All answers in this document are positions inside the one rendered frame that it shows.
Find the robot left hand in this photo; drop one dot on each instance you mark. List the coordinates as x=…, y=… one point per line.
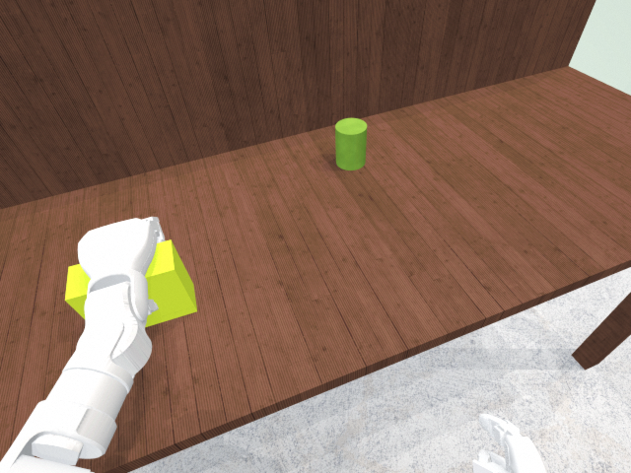
x=127, y=244

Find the sponge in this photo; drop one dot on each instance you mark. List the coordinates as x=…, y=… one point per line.
x=169, y=285

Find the robot right hand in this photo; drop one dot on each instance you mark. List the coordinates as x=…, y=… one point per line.
x=521, y=455

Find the table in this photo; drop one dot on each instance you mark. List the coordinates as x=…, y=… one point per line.
x=497, y=178

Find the left robot forearm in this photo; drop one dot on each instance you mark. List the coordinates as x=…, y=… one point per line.
x=77, y=419

